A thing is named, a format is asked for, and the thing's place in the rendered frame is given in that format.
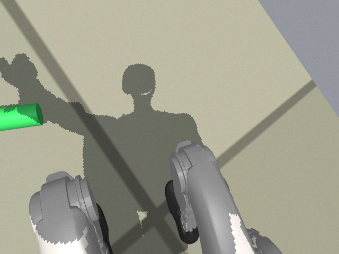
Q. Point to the left robot foot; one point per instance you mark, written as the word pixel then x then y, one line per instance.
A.
pixel 104 229

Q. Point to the bottle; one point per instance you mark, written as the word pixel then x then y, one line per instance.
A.
pixel 20 116

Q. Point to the right robot hand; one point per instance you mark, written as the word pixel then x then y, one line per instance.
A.
pixel 264 244

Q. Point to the right robot foot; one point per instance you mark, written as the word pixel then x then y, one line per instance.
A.
pixel 187 237

